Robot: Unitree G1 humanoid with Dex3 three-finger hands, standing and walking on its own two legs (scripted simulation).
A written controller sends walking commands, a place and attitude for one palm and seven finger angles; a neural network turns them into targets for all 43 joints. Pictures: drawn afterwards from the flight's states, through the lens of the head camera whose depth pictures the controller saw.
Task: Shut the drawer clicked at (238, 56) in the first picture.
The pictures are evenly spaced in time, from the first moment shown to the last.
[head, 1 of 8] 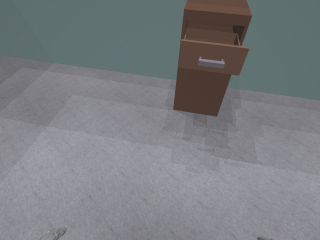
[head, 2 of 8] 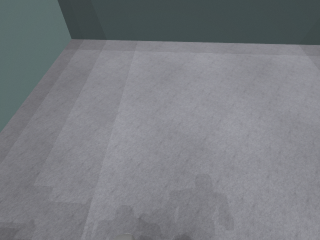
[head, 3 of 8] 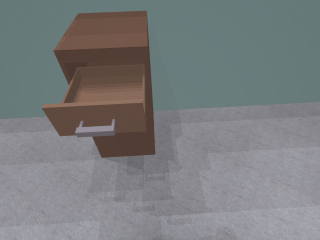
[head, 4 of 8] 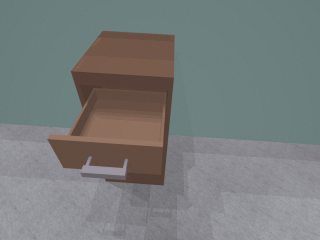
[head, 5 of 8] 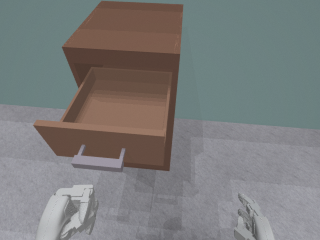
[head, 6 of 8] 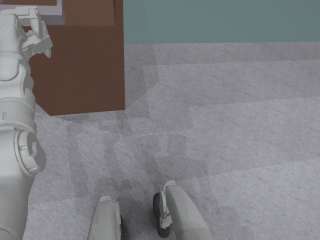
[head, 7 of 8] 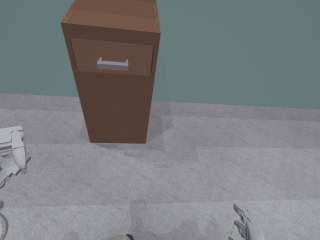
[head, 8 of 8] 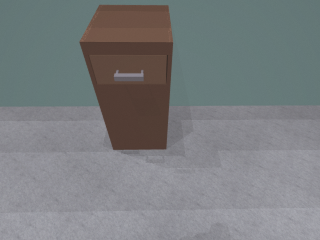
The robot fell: no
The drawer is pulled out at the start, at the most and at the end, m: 0.29 0.29 0.00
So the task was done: yes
